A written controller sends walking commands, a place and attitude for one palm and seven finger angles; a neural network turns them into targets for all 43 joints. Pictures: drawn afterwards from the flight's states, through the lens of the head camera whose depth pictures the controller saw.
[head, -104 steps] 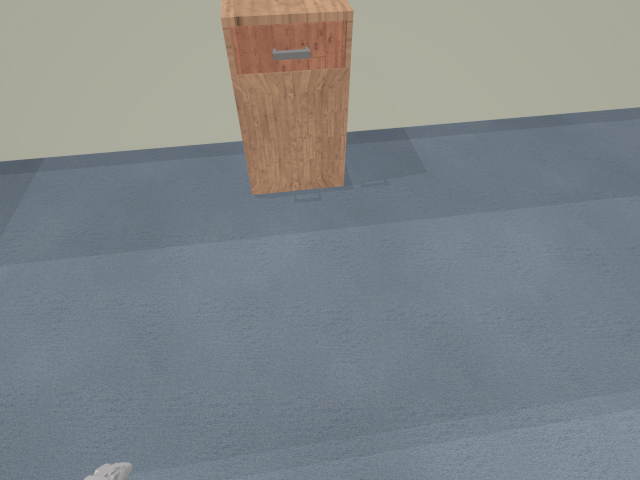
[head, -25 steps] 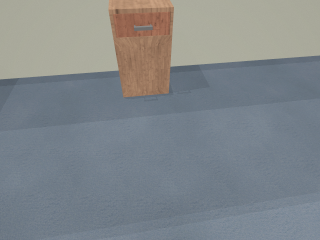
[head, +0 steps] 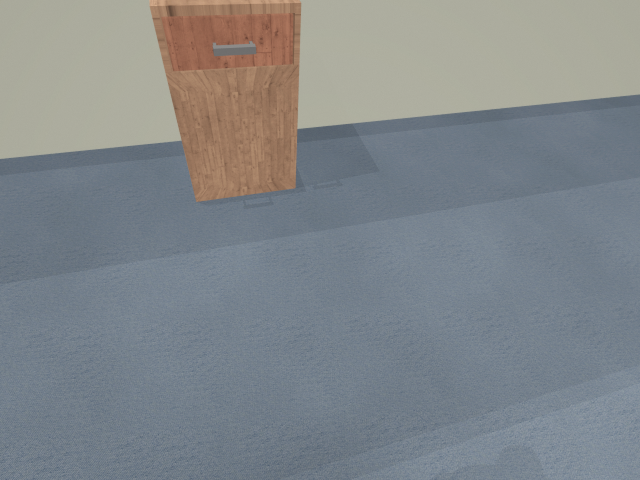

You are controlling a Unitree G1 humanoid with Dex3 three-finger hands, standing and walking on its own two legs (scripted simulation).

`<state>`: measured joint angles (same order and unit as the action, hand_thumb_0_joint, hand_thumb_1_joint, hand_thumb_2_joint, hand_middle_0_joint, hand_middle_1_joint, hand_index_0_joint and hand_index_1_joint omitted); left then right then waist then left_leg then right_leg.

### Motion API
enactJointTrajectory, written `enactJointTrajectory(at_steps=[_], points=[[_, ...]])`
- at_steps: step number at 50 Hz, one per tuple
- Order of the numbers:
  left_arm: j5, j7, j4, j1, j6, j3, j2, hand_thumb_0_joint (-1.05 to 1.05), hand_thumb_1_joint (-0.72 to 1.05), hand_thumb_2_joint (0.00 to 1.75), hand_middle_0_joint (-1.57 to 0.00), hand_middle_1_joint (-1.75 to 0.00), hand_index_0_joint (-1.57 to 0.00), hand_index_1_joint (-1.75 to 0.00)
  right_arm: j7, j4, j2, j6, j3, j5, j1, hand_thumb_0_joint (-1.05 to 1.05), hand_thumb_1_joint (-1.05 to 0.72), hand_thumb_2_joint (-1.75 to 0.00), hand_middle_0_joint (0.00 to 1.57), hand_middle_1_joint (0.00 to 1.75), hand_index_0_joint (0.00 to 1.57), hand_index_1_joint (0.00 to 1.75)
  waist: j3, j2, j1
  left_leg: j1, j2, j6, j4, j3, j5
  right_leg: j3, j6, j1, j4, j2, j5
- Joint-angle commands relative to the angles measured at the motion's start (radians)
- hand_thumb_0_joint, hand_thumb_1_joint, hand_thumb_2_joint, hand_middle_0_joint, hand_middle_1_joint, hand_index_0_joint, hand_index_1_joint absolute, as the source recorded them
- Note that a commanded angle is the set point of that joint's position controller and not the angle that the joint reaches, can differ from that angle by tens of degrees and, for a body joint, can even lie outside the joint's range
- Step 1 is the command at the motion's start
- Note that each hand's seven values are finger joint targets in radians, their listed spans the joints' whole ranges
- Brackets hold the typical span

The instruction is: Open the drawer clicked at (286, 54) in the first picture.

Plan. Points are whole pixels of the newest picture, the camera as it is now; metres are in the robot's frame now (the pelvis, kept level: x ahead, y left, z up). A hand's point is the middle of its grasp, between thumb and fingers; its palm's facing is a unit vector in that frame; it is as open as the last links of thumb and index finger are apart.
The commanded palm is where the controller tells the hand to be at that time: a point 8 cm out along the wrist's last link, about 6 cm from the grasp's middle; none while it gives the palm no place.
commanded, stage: walk to a spot facing it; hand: left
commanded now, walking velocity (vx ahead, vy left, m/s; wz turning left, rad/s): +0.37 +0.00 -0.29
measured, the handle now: (233, 47) +1.31 +0.36 -0.08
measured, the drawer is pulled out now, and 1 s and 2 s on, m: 0.00 0.00 0.00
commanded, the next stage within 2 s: turn to face it in 1.18 s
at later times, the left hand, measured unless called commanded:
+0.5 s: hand (242, 357) +0.33 +0.15 -0.17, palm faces -0.14 -0.97 -0.18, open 7.3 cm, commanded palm none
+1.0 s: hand (232, 287) +0.46 +0.19 -0.16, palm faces -0.17 -0.97 -0.15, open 7.3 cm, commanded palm none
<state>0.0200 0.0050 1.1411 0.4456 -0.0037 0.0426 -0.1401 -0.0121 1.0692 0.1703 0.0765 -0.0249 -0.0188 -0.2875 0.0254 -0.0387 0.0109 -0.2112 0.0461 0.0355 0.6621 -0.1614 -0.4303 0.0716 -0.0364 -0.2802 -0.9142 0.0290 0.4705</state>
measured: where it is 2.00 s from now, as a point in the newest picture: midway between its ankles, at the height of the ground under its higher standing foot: (351, 348)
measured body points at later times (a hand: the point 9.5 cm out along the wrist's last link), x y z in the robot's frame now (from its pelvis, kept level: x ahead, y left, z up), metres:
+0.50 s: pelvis +0.23 -0.02 +0.00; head +0.26 -0.02 +0.45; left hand +0.34 +0.20 -0.15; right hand +0.14 -0.22 -0.15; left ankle +0.15 +0.11 -0.61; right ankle +0.26 -0.07 -0.72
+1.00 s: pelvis +0.46 +0.01 +0.02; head +0.48 +0.03 +0.46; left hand +0.48 +0.24 -0.15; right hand +0.49 -0.23 -0.12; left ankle +0.51 +0.09 -0.72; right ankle +0.38 -0.09 -0.62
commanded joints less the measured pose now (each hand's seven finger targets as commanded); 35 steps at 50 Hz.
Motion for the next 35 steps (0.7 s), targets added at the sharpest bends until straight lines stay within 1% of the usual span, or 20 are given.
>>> enactJointTrajectory(at_steps=[1, 3, 4, 8, 9, 11, 13, 14, 16, 17, 18, 19, 20, 21, 22, 24, 26, 28, 31, 35], points=[[0.008, 0.002, -0.136, -0.204, -0.035, 0.023, -0.097, 0.0, 0.9, 0.9, -0.2, -0.3, -0.2, -0.3, -0.023, 0.036, 0.097, 0.011, -0.018, -0.004, -0.251, 0.0, -0.9, -0.9, 0.2, 0.3, 0.2, 0.3, 0.172, 0.058, -0.077, 0.195, 0.37, 0.097, -0.426, 0.381, 0.43, -0.04, -0.004, -0.483, -0.358, -0.104, -0.104], [0.013, 0.013, -0.125, -0.163, -0.017, 0.019, -0.054, 0.0, 0.9, 0.9, -0.2, -0.3, -0.2, -0.3, -0.03, 0.039, 0.076, 0.025, -0.01, -0.004, -0.238, 0.0, -0.9, -0.9, 0.2, 0.3, 0.2, 0.3, 0.153, 0.143, -0.039, 0.215, 0.276, 0.033, -0.41, 0.176, 0.612, -0.08, 0.004, -0.474, -0.359, -0.095, -0.165], [0.012, 0.018, -0.13, -0.169, -0.012, 0.019, -0.045, 0.0, 0.9, 0.9, -0.2, -0.3, -0.2, -0.3, -0.031, 0.044, 0.068, 0.026, -0.006, -0.004, -0.247, 0.0, -0.9, -0.9, 0.2, 0.3, 0.2, 0.3, 0.148, 0.178, -0.033, 0.199, 0.244, 0.022, -0.408, 0.108, 0.653, -0.101, 0.002, -0.466, -0.338, -0.094, -0.191], [0.009, 0.031, -0.181, -0.266, -0.002, 0.007, -0.019, 0.0, 0.9, 0.9, -0.2, -0.3, -0.2, -0.3, -0.035, 0.056, 0.048, 0.029, 0.001, -0.003, -0.253, 0.0, -0.9, -0.9, 0.2, 0.3, 0.2, 0.3, 0.177, 0.165, -0.013, 0.19, 0.184, 0.007, -0.461, -0.012, 0.768, -0.213, 0.002, -0.424, -0.073, -0.074, -0.308], [0.008, 0.033, -0.194, -0.306, -0.004, 0.002, -0.018, 0.0, 0.9, 0.9, -0.2, -0.3, -0.2, -0.3, -0.037, 0.06, 0.047, 0.027, 0.001, -0.003, -0.268, 0.0, -0.9, -0.9, 0.2, 0.3, 0.2, 0.3, 0.179, 0.171, -0.027, 0.206, 0.171, 0.004, -0.457, -0.034, 0.836, -0.243, -0.003, -0.384, 0.033, -0.06, -0.322], [0.003, 0.028, -0.199, -0.325, -0.01, 0.002, -0.031, 0.0, 0.9, 0.9, -0.2, -0.3, -0.2, -0.3, -0.038, 0.08, 0.068, 0.019, -0.006, -0.001, -0.285, 0.0, -0.9, -0.9, 0.2, 0.3, 0.2, 0.3, 0.147, 0.171, -0.023, 0.244, 0.19, 0.019, -0.412, -0.054, 1.052, -0.286, -0.026, -0.267, 0.162, -0.011, -0.306], [0.007, 0.021, -0.188, -0.266, -0.014, 0.01, -0.057, 0.0, 0.9, 0.9, -0.2, -0.3, -0.2, -0.3, -0.038, 0.079, 0.102, 0.012, -0.018, 0.003, -0.266, 0.0, -0.9, -0.9, 0.2, 0.3, 0.2, 0.3, 0.088, 0.168, 0.015, 0.273, 0.216, 0.025, -0.307, -0.07, 1.233, -0.295, -0.059, -0.145, 0.199, 0.026, -0.305], [0.009, 0.018, -0.172, -0.201, -0.017, 0.015, -0.074, 0.0, 0.9, 0.9, -0.2, -0.3, -0.2, -0.3, -0.037, 0.076, 0.116, 0.009, -0.024, 0.003, -0.246, 0.0, -0.9, -0.9, 0.2, 0.3, 0.2, 0.3, 0.047, 0.186, 0.049, 0.291, 0.217, 0.022, -0.222, -0.077, 1.286, -0.299, -0.075, -0.08, 0.22, 0.041, -0.293], [0.019, 0.009, -0.118, -0.023, -0.026, 0.035, -0.129, 0.0, 0.9, 0.9, -0.2, -0.3, -0.2, -0.3, -0.031, 0.06, 0.128, 0.007, -0.031, 0.008, -0.199, 0.0, -0.9, -0.9, 0.2, 0.3, 0.2, 0.3, -0.039, 0.19, 0.134, 0.171, 0.203, 0.016, 0.081, -0.077, 1.177, -0.27, -0.104, 0.196, 0.322, 0.034, -0.311], [0.021, 0.0, -0.091, 0.075, -0.036, 0.053, -0.204, 0.0, 0.9, 0.9, -0.2, -0.3, -0.2, -0.3, -0.02, 0.05, 0.084, 0.007, -0.026, 0.022, -0.189, 0.0, -0.9, -0.9, 0.2, 0.3, 0.2, 0.3, -0.086, 0.071, 0.176, -0.044, 0.158, -0.001, 0.385, -0.074, 0.771, -0.08, -0.166, 0.399, 0.376, -0.13, -0.349], [0.007, -0.007, -0.084, 0.13, -0.042, 0.067, -0.27, 0.0, 0.9, 0.9, -0.2, -0.3, -0.2, -0.3, -0.019, 0.02, 0.011, 0.015, -0.018, 0.03, -0.217, 0.0, -0.9, -0.9, 0.2, 0.3, 0.2, 0.3, -0.178, -0.115, 0.145, -0.304, -0.002, -0.03, 0.743, -0.018, -0.082, 0.378, -0.295, 0.539, 0.483, -0.407, -0.475], [-0.013, -0.01, -0.104, 0.079, -0.041, 0.074, -0.296, 0.0, 0.9, 0.9, -0.2, -0.3, -0.2, -0.3, -0.014, -0.013, 0.035, 0.009, -0.024, 0.025, -0.165, 0.0, -0.9, -0.9, 0.2, 0.3, 0.2, 0.3, -0.167, -0.086, 0.13, -0.37, 0.022, -0.006, 0.841, 0.122, -0.085, 0.479, -0.305, 0.448, 0.619, -0.459, -0.324], [-0.012, -0.013, -0.13, -0.021, -0.043, 0.063, -0.262, 0.0, 0.9, 0.9, -0.2, -0.3, -0.2, -0.3, -0.008, -0.021, 0.047, 0.003, -0.032, 0.013, -0.131, 0.0, -0.9, -0.9, 0.2, 0.3, 0.2, 0.3, -0.083, -0.076, 0.087, -0.404, 0.061, -0.012, 0.853, 0.161, 0.017, 0.443, -0.249, 0.316, 0.669, -0.426, -0.193], [-0.012, -0.021, -0.146, -0.106, -0.045, 0.048, -0.203, 0.0, 0.9, 0.9, -0.2, -0.3, -0.2, -0.3, -0.006, -0.019, 0.051, -0.006, -0.033, 0.005, -0.11, 0.0, -0.9, -0.9, 0.2, 0.3, 0.2, 0.3, 0.003, 0.018, 0.04, -0.396, 0.109, -0.013, 0.799, 0.178, 0.075, 0.336, -0.21, 0.173, 0.678, -0.396, -0.157], [-0.006, -0.025, -0.148, -0.136, -0.058, 0.033, -0.164, 0.0, 0.9, 0.9, -0.2, -0.3, -0.2, -0.3, -0.003, -0.01, 0.031, -0.017, -0.026, -0.004, -0.104, 0.0, -0.9, -0.9, 0.2, 0.3, 0.2, 0.3, 0.04, 0.077, 0.008, -0.354, 0.131, -0.02, 0.727, 0.172, 0.096, 0.25, -0.185, 0.059, 0.686, -0.356, -0.223], [0.001, -0.024, -0.134, -0.143, -0.072, 0.023, -0.149, 0.0, 0.9, 0.9, -0.2, -0.3, -0.2, -0.3, 0.0, 0.0, 0.004, -0.039, -0.022, -0.008, -0.147, 0.0, -0.9, -0.9, 0.2, 0.3, 0.2, 0.3, 0.027, 0.07, -0.038, -0.305, 0.141, -0.039, 0.617, 0.147, 0.107, 0.122, -0.178, -0.028, 0.691, -0.304, -0.334], [0.004, -0.02, -0.123, -0.143, -0.08, 0.021, -0.148, 0.0, 0.9, 0.9, -0.2, -0.3, -0.2, -0.3, 0.006, -0.001, -0.006, -0.048, -0.023, -0.007, -0.158, 0.0, -0.9, -0.9, 0.2, 0.3, 0.2, 0.3, 0.014, 0.031, -0.06, -0.296, 0.143, -0.058, 0.518, 0.125, 0.144, 0.054, -0.165, -0.045, 0.698, -0.261, -0.377], [0.0, -0.014, -0.112, -0.118, -0.084, 0.021, -0.139, 0.0, 0.9, 0.9, -0.2, -0.3, -0.2, -0.3, 0.014, -0.027, -0.002, -0.048, -0.024, -0.007, -0.096, 0.0, -0.9, -0.9, 0.2, 0.3, 0.2, 0.3, 0.028, -0.018, -0.046, -0.333, 0.138, -0.072, 0.421, 0.101, 0.212, 0.012, -0.152, -0.02, 0.702, -0.224, -0.425], [0.002, -0.012, -0.088, -0.073, -0.088, 0.018, -0.137, 0.0, 0.9, 0.9, -0.2, -0.3, -0.2, -0.3, 0.027, -0.068, 0.006, -0.037, -0.027, -0.005, 0.027, 0.0, -0.9, -0.9, 0.2, 0.3, 0.2, 0.3, 0.055, -0.052, -0.021, -0.379, 0.136, -0.077, 0.265, 0.087, 0.251, 0.004, -0.151, 0.056, 0.691, -0.223, -0.466], [0.001, -0.015, -0.066, -0.004, -0.084, 0.017, -0.148, 0.0, 0.9, 0.9, -0.2, -0.3, -0.2, -0.3, 0.039, -0.117, 0.021, -0.022, -0.021, -0.004, 0.181, 0.0, -0.9, -0.9, 0.2, 0.3, 0.2, 0.3, 0.067, -0.038, 0.028, -0.341, 0.091, -0.059, 0.082, 0.049, 0.258, 0.022, -0.135, 0.155, 0.659, -0.239, -0.566]])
